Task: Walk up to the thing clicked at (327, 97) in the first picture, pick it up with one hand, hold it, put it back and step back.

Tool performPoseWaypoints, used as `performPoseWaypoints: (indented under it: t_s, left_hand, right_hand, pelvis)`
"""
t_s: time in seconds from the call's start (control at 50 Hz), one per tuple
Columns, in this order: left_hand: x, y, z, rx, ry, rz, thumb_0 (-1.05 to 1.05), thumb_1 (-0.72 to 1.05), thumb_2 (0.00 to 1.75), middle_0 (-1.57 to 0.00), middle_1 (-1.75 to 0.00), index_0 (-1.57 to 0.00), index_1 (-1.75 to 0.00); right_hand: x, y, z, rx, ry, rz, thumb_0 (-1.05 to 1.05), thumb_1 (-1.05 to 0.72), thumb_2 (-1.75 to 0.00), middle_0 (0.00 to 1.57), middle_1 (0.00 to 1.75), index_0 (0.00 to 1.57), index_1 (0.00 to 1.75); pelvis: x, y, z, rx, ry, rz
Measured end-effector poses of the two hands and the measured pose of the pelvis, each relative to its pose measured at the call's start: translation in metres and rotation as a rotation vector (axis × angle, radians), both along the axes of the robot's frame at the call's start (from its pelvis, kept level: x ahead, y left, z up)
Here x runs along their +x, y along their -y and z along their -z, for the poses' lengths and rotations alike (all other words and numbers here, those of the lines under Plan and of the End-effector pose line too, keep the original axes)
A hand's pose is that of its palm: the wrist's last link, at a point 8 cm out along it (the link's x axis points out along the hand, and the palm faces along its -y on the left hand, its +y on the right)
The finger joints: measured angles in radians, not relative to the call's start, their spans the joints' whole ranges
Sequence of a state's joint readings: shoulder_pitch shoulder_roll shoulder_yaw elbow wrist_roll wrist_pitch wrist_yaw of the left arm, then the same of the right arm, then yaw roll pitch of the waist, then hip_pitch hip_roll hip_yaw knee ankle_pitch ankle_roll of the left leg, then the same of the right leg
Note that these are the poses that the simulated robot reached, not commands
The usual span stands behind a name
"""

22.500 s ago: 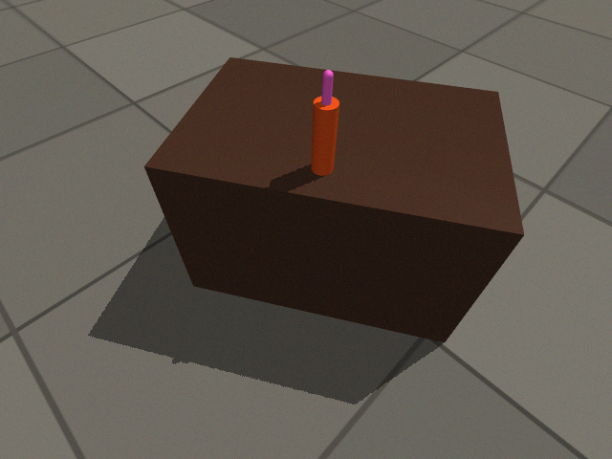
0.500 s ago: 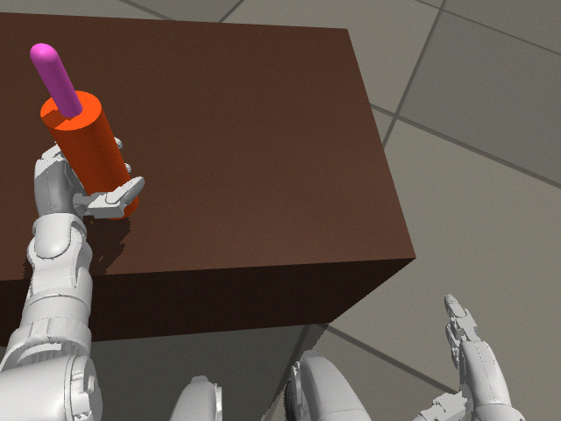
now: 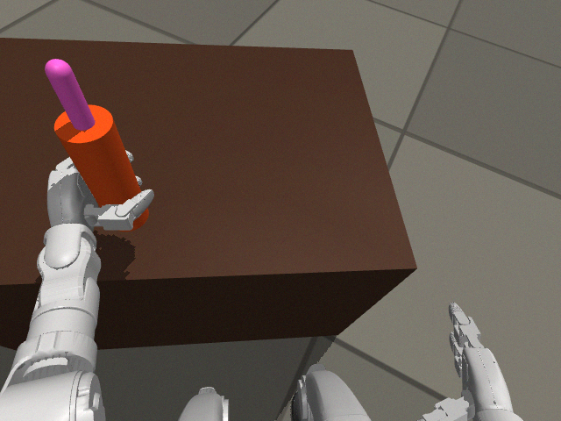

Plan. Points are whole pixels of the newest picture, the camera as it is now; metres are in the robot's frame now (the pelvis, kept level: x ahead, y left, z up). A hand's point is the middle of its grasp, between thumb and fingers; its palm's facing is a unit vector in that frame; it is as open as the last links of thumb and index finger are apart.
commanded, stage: lift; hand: left
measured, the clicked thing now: (101, 158) +0.43 +0.20 +0.10
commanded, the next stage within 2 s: hold in 0.02 s
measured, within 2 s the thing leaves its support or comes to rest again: neither
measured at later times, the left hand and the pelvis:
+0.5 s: hand (107, 188) +0.38 +0.18 +0.11, palm faces +0.16 -0.99 -0.02, open 8.4 cm; pelvis +0.01 +0.00 +0.03, yaw +0 degrees
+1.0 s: hand (101, 191) +0.36 +0.17 +0.14, palm faces +0.17 -0.99 -0.01, open 8.4 cm; pelvis +0.01 +0.00 +0.04, yaw +0 degrees
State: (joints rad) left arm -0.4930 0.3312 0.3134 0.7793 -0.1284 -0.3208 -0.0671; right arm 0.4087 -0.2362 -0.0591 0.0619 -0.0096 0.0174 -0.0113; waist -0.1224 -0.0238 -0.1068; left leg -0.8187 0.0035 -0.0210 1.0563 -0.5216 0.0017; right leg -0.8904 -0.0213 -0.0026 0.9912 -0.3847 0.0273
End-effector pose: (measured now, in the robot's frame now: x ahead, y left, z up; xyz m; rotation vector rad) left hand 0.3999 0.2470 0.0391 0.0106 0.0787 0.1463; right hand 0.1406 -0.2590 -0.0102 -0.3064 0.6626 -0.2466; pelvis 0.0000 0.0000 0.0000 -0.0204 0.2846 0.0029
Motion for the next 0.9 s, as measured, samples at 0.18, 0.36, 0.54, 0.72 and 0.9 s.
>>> performPoseWaypoints:
  t_s: [0.18,0.36,0.54,0.72,0.9]
  left_hand:
    - [-0.014,0.008,-0.028,0.011,0.026,0.014,0.00,-0.21,1.04,-0.78,-1.11,-0.84,-1.10]
    - [-0.032,0.010,-0.056,0.010,0.036,-0.011,0.00,-0.21,1.04,-0.78,-1.11,-0.84,-1.10]
    - [-0.048,0.016,-0.073,0.006,0.032,-0.013,0.00,-0.21,1.04,-0.78,-1.12,-0.84,-1.10]
    - [-0.061,0.022,-0.087,0.007,0.032,-0.014,0.00,-0.22,1.05,-0.78,-1.12,-0.84,-1.11]
    - [-0.070,0.024,-0.101,0.003,0.043,-0.021,0.00,-0.23,1.06,-0.79,-1.12,-0.84,-1.11]
  right_hand:
    - [0.005,-0.004,-0.011,0.024,0.051,0.016,-0.01,0.54,-0.04,0.06,0.05,0.06,0.05]
    - [0.006,-0.006,-0.009,0.062,0.056,0.044,-0.01,0.54,-0.04,0.06,0.05,0.06,0.05]
    - [0.007,-0.009,-0.006,0.089,0.052,0.047,-0.01,0.54,-0.04,0.06,0.05,0.06,0.05]
    - [0.008,-0.010,-0.006,0.101,0.062,0.057,-0.01,0.54,-0.04,0.06,0.05,0.06,0.05]
    - [0.008,-0.013,-0.004,0.118,0.065,0.053,-0.01,0.53,-0.04,0.06,0.05,0.06,0.05]
  pelvis:
    - [0.005,-0.002,-0.010,0.002,0.044,0.001]
    - [0.008,-0.003,-0.020,0.008,0.096,0.003]
    - [0.008,-0.001,-0.028,0.013,0.138,0.002]
    - [0.007,0.001,-0.034,0.015,0.175,0.003]
    - [0.007,0.002,-0.039,0.015,0.202,0.001]
